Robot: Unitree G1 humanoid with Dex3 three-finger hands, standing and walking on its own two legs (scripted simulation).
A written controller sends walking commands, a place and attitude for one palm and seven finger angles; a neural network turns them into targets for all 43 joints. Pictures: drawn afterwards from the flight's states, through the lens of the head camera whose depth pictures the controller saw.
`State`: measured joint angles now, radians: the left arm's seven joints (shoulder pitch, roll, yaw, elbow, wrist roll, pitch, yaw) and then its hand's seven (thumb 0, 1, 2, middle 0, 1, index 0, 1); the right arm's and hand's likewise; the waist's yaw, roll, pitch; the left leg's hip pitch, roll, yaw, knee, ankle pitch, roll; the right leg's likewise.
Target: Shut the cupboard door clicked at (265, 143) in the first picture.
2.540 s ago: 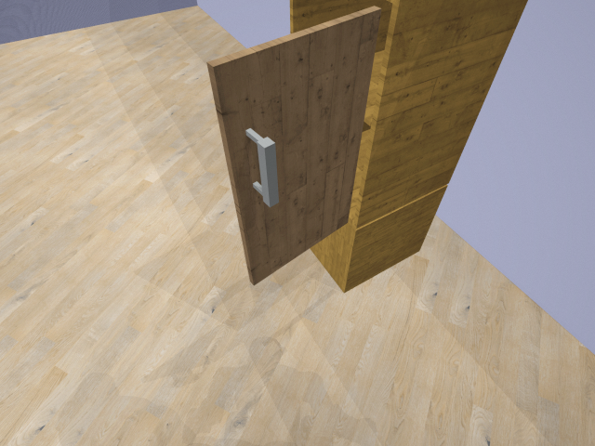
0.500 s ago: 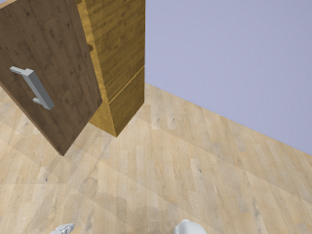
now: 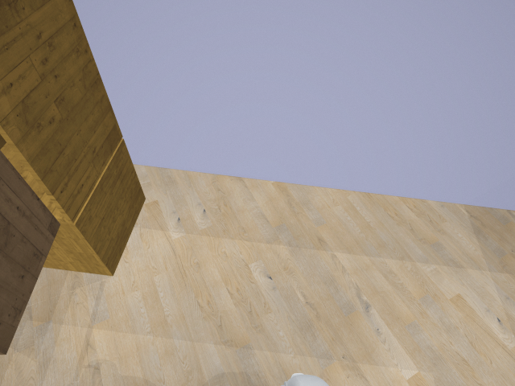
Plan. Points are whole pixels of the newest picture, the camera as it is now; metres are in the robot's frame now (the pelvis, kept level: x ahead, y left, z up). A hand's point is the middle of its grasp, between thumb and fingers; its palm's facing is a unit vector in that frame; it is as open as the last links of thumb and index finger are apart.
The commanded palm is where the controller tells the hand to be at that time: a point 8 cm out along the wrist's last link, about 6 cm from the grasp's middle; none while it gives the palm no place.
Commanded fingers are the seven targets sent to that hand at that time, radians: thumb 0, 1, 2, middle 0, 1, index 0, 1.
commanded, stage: walk to a spot facing it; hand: left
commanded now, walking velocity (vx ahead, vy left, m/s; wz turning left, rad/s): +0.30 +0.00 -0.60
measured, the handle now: out of the picture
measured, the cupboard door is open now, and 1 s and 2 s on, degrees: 98 98 98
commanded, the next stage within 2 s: turn to face it in 1.14 s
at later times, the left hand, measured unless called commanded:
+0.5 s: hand (218, 315) +0.27 +0.08 -0.16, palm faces -0.28 -0.94 -0.19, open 7.2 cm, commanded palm none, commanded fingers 0.00 0.90 0.90 -0.20 -0.30 -0.20 -0.30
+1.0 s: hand (277, 210) +0.53 -0.04 -0.16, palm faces -0.46 -0.87 -0.17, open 7.3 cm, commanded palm none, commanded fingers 0.00 0.90 0.90 -0.20 -0.30 -0.20 -0.30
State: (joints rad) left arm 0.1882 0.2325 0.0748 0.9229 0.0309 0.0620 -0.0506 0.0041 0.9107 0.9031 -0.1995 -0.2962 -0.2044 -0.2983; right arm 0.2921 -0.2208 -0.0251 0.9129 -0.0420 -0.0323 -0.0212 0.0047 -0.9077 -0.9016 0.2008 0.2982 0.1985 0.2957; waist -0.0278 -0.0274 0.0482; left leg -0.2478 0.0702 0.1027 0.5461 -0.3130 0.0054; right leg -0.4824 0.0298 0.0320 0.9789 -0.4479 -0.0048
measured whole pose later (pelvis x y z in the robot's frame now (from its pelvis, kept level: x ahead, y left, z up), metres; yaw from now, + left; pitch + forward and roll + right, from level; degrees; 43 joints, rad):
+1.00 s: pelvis +0.36 -0.16 -0.01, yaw -26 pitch +0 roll +1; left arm 0.13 0.19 0.06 1.00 0.03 -0.01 -0.05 0.00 0.92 0.90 -0.19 -0.30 -0.20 -0.30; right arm 0.44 -0.18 -0.03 1.09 -0.04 -0.05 -0.01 0.00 -0.92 -0.90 0.20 0.30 0.20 0.30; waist -0.04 0.00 0.07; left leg 0.00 0.11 0.22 0.43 -0.40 -0.06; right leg -0.44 -0.05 -0.12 0.62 -0.22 -0.05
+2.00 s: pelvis +0.61 -0.33 +0.00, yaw +0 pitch +1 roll +2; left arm 0.20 0.20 0.04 0.89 0.03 0.00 0.02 0.00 0.91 0.90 -0.20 -0.30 -0.20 -0.30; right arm 0.18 -0.25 -0.09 0.93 -0.02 0.08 0.03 0.01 -0.91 -0.90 0.20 0.30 0.20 0.30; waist -0.03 -0.02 0.08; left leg -0.50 0.01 0.05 1.00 -0.45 -0.06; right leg -0.20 -0.11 -0.11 0.52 -0.33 0.02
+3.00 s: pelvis +0.69 -0.37 +0.00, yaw +37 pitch +1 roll +0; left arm 0.15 0.25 0.06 0.89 0.01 0.05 0.01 0.00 0.91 0.90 -0.20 -0.30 -0.20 -0.30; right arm 0.18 -0.21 -0.05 0.92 -0.03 0.04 0.00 0.01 -0.90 -0.90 0.20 0.30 0.20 0.30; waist -0.01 -0.01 0.10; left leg -0.26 0.00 -0.05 0.52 -0.28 -0.01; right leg -0.43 -0.07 -0.03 0.88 -0.45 0.08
